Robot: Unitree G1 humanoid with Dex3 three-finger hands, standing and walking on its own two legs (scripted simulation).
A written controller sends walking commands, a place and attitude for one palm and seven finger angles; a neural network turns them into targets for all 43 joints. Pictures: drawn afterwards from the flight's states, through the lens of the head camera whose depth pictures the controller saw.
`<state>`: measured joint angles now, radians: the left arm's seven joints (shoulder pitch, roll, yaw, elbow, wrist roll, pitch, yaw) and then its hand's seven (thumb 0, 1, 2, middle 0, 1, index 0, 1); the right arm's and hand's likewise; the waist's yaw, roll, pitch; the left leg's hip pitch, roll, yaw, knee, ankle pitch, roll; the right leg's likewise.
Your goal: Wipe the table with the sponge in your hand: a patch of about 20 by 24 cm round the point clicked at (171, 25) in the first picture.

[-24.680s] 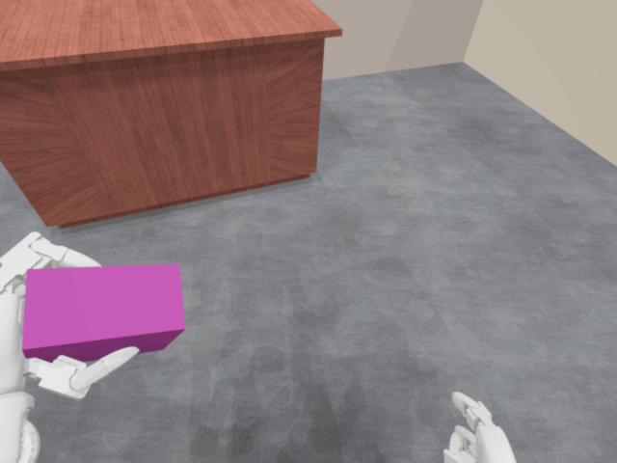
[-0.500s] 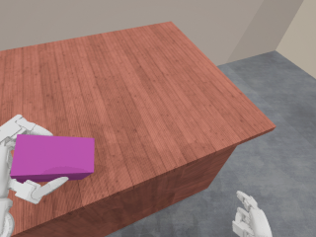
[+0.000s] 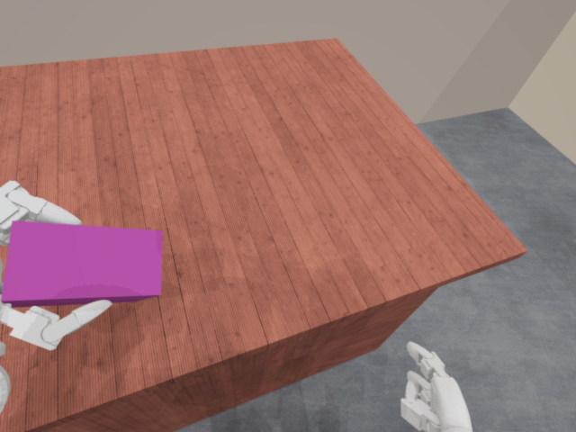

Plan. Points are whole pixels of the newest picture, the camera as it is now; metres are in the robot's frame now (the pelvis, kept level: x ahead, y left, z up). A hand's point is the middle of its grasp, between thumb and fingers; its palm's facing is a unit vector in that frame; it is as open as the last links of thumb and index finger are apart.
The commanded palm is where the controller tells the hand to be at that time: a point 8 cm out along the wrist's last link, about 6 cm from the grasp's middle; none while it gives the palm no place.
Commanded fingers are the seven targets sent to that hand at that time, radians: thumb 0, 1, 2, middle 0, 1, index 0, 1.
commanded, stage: come to a stop and stand still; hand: left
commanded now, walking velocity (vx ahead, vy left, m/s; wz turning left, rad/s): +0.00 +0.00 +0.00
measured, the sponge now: (107, 269) +0.24 +0.23 +0.13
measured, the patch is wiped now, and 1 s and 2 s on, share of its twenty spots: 0.00 0.00 0.00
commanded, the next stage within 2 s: look again from close up in 0.22 s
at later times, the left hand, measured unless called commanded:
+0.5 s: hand (60, 292) +0.20 +0.24 +0.16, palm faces +0.38 -0.85 -0.37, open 10.5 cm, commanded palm +0.14 +0.28 +0.18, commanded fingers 0.00 0.10 1.30 -1.20 -1.60 -1.20 -1.60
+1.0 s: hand (86, 296) +0.20 +0.22 +0.16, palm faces +0.29 -0.87 -0.39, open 10.5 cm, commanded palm +0.15 +0.27 +0.18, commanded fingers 0.00 0.10 1.30 -1.20 -1.60 -1.20 -1.60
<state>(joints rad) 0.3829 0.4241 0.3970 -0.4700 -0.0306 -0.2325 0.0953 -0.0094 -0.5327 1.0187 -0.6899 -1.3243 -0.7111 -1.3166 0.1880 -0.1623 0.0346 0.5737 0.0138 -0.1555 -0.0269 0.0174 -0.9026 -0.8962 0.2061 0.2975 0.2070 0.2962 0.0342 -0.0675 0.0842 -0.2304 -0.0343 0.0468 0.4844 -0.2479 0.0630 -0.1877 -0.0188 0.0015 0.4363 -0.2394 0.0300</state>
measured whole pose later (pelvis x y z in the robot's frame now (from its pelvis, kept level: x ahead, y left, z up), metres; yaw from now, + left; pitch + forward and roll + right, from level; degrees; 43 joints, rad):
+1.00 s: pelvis -0.02 +0.00 +0.00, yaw -1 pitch +0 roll -1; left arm 0.46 0.35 0.32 -0.45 -0.04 -0.27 0.07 -0.01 -0.53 1.02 -0.69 -1.32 -0.71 -1.31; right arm 0.22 -0.20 0.01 0.58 0.02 -0.17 0.00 0.02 -0.90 -0.90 0.21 0.30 0.21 0.30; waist 0.01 -0.01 0.04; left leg -0.25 -0.03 0.07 0.48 -0.22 0.06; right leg -0.23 -0.01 0.02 0.45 -0.22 0.03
